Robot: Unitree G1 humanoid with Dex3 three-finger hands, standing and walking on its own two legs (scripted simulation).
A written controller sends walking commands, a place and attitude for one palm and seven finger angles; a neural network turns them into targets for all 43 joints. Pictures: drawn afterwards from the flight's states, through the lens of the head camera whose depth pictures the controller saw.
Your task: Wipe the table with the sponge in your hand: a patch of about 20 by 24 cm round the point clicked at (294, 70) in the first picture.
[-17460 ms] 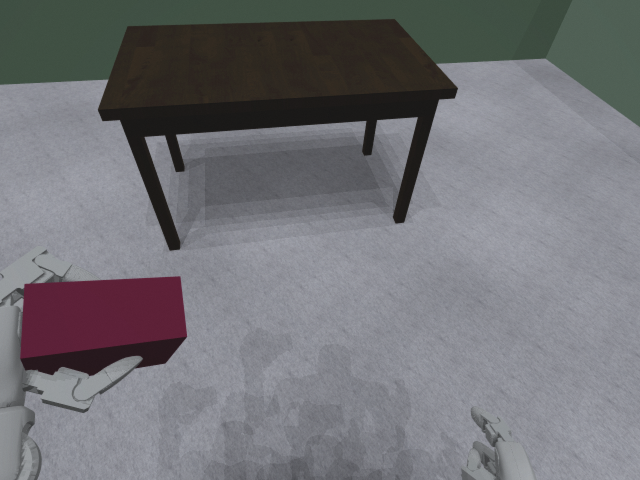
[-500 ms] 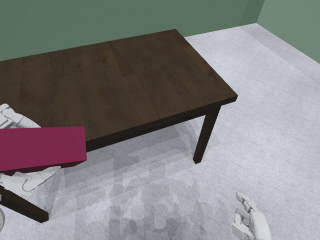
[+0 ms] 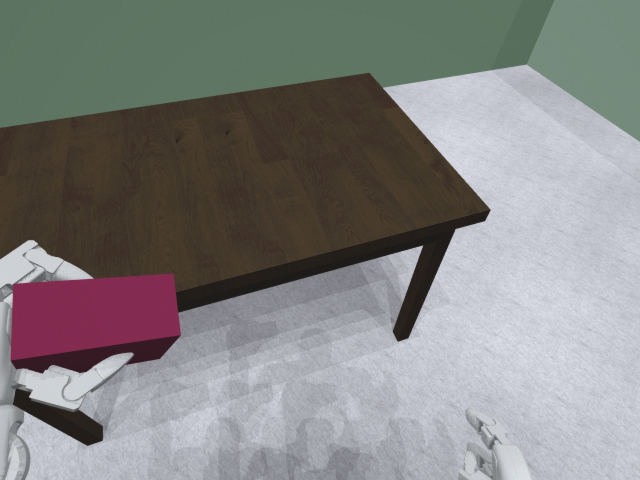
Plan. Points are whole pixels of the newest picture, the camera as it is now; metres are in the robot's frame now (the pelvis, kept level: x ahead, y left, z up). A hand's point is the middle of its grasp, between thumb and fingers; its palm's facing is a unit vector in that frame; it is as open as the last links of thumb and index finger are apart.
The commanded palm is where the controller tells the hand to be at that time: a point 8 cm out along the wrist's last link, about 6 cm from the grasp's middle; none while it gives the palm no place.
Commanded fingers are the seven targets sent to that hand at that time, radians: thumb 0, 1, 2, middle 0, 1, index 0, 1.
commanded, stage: look again from close up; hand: left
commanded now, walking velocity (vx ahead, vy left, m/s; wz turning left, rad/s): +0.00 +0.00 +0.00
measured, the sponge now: (122, 325) +0.23 +0.21 +0.14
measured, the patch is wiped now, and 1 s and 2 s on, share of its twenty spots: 0.00 0.00 0.00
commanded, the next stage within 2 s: shuffle to correct the standing spot in 0.04 s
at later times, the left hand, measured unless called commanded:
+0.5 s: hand (96, 268) +0.28 +0.25 +0.16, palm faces +0.42 -0.83 -0.37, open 9.7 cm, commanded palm +0.22 +0.28 +0.18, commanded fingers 0.00 0.10 1.30 -1.20 -1.60 -1.20 -1.60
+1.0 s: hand (189, 194) +0.38 +0.19 +0.16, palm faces +0.36 -0.79 -0.49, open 9.7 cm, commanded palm +0.33 +0.22 +0.18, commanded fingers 0.00 0.10 1.30 -1.20 -1.60 -1.20 -1.60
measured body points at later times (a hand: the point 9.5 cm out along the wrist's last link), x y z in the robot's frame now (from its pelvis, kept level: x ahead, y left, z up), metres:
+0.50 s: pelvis +0.06 +0.00 -0.01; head +0.08 +0.01 +0.44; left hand +0.25 +0.29 +0.18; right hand +0.23 -0.22 -0.10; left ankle +0.00 +0.11 -0.71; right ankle +0.05 -0.08 -0.74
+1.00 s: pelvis +0.15 -0.05 -0.02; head +0.18 -0.06 +0.43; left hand +0.36 +0.23 +0.19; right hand +0.30 -0.26 -0.13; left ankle +0.15 +0.12 -0.70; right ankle +0.20 -0.14 -0.74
